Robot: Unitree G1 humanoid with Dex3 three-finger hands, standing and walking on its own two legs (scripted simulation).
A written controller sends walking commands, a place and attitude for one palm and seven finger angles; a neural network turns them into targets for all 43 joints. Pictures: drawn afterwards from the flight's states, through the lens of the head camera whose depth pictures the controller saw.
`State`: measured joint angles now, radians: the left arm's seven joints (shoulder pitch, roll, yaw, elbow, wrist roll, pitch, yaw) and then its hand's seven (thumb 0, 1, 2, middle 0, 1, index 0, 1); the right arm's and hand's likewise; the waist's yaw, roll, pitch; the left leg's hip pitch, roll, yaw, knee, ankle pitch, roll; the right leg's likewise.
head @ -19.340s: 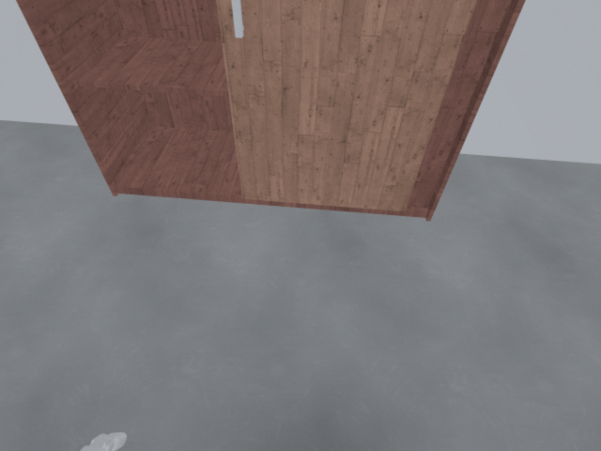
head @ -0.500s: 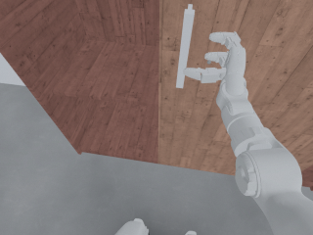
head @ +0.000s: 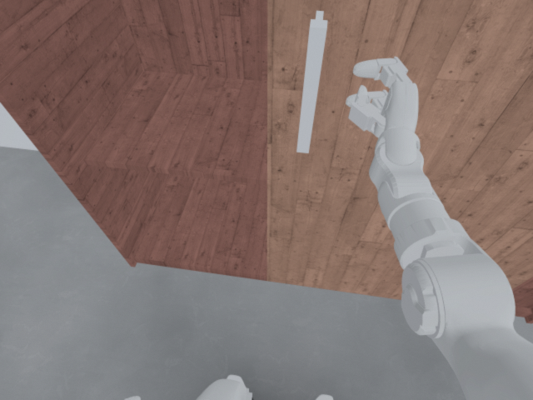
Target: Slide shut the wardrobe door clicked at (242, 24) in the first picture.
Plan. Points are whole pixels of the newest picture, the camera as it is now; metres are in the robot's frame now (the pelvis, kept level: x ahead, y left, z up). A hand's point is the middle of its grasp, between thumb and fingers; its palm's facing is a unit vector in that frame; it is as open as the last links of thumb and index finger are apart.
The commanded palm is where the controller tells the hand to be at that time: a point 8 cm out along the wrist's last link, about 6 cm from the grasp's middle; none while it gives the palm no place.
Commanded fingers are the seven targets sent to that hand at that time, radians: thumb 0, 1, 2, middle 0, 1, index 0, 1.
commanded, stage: grip the handle and tug to test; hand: right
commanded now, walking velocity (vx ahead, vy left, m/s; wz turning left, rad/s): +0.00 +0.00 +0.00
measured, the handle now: (310, 89) +0.54 +0.03 +0.17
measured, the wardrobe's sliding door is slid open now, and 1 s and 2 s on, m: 0.54 0.54 0.54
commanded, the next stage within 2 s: move the hooked fingers beside the handle in 0.64 s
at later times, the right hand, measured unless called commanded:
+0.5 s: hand (357, 108) +0.50 -0.04 +0.17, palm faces +0.00 +1.00 -0.01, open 4.6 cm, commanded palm +0.49 -0.07 +0.15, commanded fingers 0.00 -0.90 -0.90 0.45 1.40 0.45 1.40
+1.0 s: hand (356, 110) +0.50 -0.04 +0.17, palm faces -0.01 +1.00 -0.01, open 5.9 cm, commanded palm +0.48 -0.08 +0.15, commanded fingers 0.00 -0.17 -0.59 0.37 1.30 0.37 1.30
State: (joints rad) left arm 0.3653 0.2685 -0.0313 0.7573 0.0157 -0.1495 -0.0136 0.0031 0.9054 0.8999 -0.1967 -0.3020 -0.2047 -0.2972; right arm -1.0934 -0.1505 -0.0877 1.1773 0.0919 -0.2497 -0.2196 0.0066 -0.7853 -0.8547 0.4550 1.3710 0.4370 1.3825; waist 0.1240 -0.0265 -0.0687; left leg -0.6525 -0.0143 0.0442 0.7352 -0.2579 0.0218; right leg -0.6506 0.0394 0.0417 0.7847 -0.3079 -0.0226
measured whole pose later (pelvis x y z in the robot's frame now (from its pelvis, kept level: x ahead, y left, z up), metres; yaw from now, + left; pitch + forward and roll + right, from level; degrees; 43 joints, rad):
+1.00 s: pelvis +0.03 +0.00 +0.01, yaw +1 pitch +8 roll +1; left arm 0.34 0.24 -0.02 0.73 0.00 -0.12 -0.03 0.00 0.91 0.90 -0.20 -0.30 -0.20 -0.30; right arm -0.94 -0.08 -0.07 1.02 0.08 -0.24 -0.18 0.01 -0.64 -0.79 0.42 1.37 0.42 1.36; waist 0.07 -0.02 -0.09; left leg -0.56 -0.02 0.03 0.70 -0.29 0.02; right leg -0.55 0.04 0.03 0.74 -0.34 -0.03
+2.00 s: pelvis +0.01 +0.00 +0.01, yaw +3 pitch +9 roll +1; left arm 0.37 0.26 -0.03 0.69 0.00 -0.08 0.00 0.00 0.91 0.90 -0.20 -0.30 -0.20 -0.30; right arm -0.96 -0.20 -0.26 1.09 0.04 -0.26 -0.03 -0.02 0.50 -0.30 0.52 1.23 0.39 1.22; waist 0.14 -0.03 -0.08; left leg -0.60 -0.04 -0.01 0.69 -0.24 0.02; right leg -0.58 0.01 -0.01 0.74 -0.32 -0.03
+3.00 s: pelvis +0.01 +0.00 +0.01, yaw +4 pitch +8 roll +1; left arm 0.36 0.26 -0.03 0.67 -0.02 -0.06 0.03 0.00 0.90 0.90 -0.20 -0.30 -0.21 -0.30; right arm -0.89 -0.26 -0.30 1.03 0.05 -0.22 0.03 -0.02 0.50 -0.30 0.54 1.22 0.42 1.22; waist 0.14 -0.03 -0.07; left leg -0.57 -0.06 -0.03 0.67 -0.24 0.02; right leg -0.54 0.00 -0.02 0.73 -0.32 -0.03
